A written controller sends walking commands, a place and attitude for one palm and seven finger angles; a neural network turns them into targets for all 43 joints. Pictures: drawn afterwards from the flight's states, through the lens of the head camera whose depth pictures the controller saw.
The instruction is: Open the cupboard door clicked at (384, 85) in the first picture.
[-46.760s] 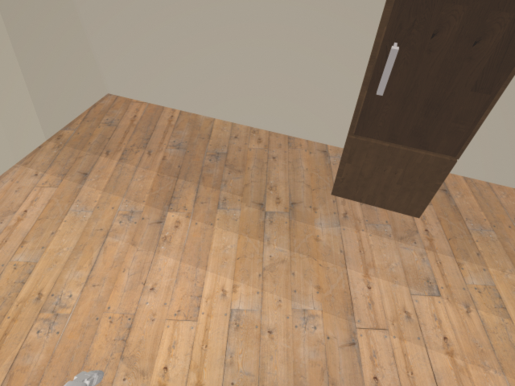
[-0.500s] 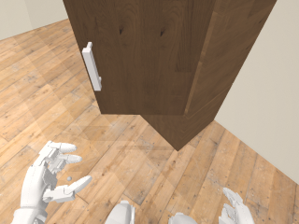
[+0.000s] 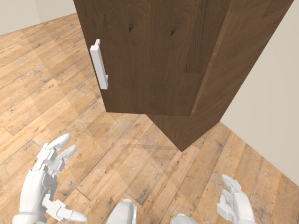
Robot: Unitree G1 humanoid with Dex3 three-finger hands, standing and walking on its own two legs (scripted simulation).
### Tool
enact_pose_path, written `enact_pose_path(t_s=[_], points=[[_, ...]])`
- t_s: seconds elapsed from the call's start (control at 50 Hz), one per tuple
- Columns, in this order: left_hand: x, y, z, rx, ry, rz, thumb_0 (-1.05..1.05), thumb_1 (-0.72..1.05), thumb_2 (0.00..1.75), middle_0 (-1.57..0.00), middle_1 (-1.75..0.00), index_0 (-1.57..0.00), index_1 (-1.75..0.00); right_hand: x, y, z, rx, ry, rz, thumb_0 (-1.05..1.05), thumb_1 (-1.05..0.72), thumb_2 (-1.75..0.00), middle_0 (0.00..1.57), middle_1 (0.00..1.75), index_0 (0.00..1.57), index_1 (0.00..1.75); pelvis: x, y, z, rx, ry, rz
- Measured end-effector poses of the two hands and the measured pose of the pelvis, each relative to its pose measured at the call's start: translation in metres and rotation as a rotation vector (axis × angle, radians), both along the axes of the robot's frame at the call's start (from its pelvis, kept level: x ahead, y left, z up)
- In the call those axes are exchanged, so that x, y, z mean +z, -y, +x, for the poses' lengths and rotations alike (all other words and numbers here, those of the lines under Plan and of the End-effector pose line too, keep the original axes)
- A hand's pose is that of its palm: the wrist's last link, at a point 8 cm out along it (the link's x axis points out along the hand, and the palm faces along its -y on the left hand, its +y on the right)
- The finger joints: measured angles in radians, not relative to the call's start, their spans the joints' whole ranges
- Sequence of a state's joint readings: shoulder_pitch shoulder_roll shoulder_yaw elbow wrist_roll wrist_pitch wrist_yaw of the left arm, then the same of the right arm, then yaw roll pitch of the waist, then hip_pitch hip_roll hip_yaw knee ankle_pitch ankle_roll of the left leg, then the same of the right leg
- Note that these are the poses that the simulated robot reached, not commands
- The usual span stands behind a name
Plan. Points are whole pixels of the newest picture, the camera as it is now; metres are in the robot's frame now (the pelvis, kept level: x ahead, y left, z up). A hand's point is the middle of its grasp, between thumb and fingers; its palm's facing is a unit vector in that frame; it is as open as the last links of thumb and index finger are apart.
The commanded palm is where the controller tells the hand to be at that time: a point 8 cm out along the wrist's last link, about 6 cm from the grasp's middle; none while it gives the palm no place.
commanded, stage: slide the hand sideways off the handle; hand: left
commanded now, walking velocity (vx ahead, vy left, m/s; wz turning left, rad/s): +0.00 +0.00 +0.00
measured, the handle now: (101, 65) +0.58 +0.22 +0.06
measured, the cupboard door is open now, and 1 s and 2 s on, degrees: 49 49 49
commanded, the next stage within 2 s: draw the hand back to the body in 1.24 s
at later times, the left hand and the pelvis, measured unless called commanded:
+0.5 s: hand (54, 191) +0.18 +0.22 +0.05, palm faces +0.05 -1.00 -0.08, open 16.3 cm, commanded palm +0.15 +0.29 +0.06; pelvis -0.01 +0.00 +0.00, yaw +0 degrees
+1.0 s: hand (18, 197) +0.17 +0.29 +0.05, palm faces +0.07 -0.99 -0.09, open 16.3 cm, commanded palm +0.13 +0.35 +0.06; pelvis -0.01 +0.02 +0.00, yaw -1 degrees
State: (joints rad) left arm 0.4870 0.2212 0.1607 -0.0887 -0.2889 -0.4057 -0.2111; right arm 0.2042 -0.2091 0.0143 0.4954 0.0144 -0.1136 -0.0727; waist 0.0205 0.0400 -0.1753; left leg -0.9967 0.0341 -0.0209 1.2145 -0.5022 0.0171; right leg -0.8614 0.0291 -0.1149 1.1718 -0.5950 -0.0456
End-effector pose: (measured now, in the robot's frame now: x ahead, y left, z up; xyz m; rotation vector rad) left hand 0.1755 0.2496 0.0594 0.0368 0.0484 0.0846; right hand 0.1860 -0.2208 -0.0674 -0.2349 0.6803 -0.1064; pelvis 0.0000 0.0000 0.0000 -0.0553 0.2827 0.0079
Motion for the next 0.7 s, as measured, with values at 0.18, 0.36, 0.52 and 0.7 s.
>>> enact_pose_path(t_s=[0.18,0.36,0.52,0.7], points=[[-0.002,0.003,0.001,-0.081,-0.015,0.008,-0.01,-0.49,0.30,-0.16,-0.34,-0.15,-0.34,-0.003,-0.001,-0.006,-0.006,-0.012,0.003,0.01,-0.90,-0.90,0.21,0.30,0.21,0.30,-0.001,-0.002,-0.002,-0.002,0.002,-0.004],[0.001,-0.012,-0.008,-0.040,-0.021,0.023,-0.01,-0.49,0.30,-0.15,-0.30,-0.15,-0.31,-0.002,0.006,-0.019,-0.045,-0.026,-0.004,0.01,-0.90,-0.90,0.20,0.30,0.21,0.30,0.000,-0.003,-0.004,-0.008,0.007,-0.003],[0.000,-0.031,-0.018,-0.035,-0.015,0.043,-0.01,-0.49,0.30,-0.15,-0.30,-0.15,-0.30,-0.003,0.010,-0.022,-0.047,-0.015,-0.025,0.01,-0.90,-0.90,0.20,0.30,0.21,0.30,-0.003,-0.003,-0.008,-0.005,0.005,-0.011],[0.001,-0.059,-0.022,-0.023,-0.027,0.041,-0.01,-0.49,0.30,-0.15,-0.30,-0.15,-0.30,0.000,0.006,-0.021,-0.047,0.009,-0.025,0.01,-0.90,-0.90,0.20,0.30,0.21,0.30,-0.002,-0.006,-0.011,-0.002,0.008,-0.021]])
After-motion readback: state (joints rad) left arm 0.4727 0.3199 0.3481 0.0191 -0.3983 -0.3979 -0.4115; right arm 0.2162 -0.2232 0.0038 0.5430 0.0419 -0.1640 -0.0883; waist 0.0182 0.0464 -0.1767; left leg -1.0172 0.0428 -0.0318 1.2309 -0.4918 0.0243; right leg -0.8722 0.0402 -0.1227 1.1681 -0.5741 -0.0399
